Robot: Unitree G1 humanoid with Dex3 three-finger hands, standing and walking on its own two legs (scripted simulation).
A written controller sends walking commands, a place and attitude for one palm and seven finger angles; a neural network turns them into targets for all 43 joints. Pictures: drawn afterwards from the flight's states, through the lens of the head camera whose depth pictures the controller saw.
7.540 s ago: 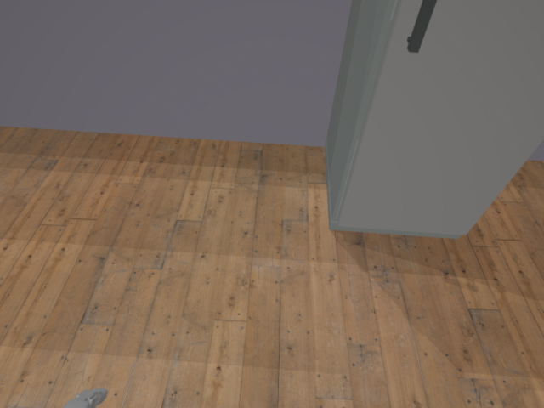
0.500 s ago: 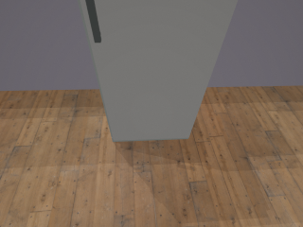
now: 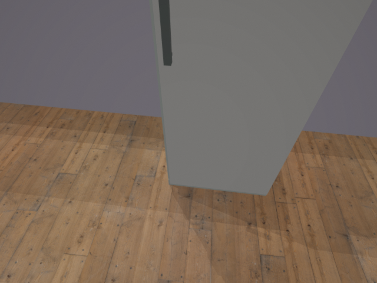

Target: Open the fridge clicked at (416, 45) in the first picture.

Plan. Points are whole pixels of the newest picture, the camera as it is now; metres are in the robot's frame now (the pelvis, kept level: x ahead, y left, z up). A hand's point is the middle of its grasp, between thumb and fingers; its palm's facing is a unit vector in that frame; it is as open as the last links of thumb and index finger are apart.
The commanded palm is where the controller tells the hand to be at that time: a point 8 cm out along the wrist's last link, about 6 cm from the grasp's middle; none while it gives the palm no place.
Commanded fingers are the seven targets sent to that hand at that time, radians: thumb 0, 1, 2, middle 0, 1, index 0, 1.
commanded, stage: take the last steps up to it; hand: left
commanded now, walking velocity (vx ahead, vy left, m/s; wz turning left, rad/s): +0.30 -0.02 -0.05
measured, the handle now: (166, 18) +0.71 +0.14 +0.23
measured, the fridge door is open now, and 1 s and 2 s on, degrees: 0 0 0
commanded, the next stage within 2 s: come to a stop and stand still in 0.48 s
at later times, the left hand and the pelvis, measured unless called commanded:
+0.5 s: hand (132, 230) +0.28 +0.19 -0.17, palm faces -0.07 -0.97 -0.23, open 7.4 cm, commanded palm none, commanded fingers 0.00 0.90 0.90 -0.20 -0.30 -0.20 -0.30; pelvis +0.16 +0.01 -0.02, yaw -4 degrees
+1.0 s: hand (131, 229) +0.29 +0.20 -0.20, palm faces +0.02 -0.98 -0.20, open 7.3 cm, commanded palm none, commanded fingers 0.00 0.90 0.90 -0.20 -0.30 -0.20 -0.30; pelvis +0.24 +0.02 -0.02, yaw -4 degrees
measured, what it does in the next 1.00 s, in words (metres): walks ahead: left foot, then right foot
